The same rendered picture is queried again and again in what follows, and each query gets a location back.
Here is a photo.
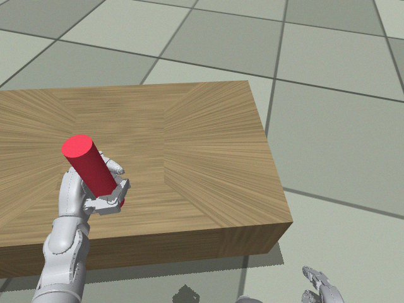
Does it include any left robot arm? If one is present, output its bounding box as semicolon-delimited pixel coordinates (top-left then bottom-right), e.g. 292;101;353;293
31;215;90;303

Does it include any can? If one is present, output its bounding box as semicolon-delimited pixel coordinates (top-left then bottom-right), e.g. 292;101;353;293
62;134;124;207

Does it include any right robot hand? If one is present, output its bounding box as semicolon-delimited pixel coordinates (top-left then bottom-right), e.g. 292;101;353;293
302;266;344;303

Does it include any left robot hand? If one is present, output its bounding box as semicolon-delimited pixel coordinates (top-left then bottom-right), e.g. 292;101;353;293
58;151;131;222

